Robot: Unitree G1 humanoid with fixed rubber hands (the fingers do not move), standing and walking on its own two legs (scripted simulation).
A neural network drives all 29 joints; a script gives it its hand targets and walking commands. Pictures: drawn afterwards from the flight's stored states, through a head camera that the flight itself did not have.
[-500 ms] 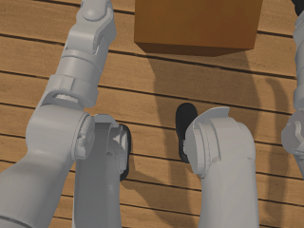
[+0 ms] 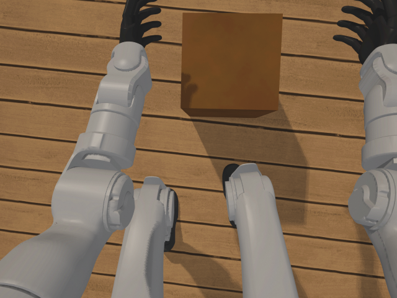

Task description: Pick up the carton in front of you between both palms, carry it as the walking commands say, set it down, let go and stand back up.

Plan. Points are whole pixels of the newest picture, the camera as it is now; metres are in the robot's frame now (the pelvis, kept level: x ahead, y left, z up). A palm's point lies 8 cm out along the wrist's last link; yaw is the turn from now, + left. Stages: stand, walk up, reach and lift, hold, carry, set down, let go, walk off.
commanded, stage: set down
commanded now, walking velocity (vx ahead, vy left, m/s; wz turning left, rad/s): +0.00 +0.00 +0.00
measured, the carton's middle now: (226, 75) +0.52 -0.12 -0.37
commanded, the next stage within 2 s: let go in 0.46 s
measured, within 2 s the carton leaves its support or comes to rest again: neither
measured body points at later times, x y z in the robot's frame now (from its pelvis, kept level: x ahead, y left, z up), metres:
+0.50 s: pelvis +0.03 -0.01 +0.13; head +0.33 -0.07 +0.46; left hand +0.55 +0.05 +0.02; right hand +0.49 -0.34 +0.03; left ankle +0.08 +0.13 -0.46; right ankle +0.13 -0.11 -0.46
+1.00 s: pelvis +0.09 -0.02 +0.24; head +0.28 -0.06 +0.64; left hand +0.42 +0.12 +0.12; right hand +0.36 -0.32 +0.13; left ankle +0.08 +0.13 -0.46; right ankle +0.13 -0.11 -0.46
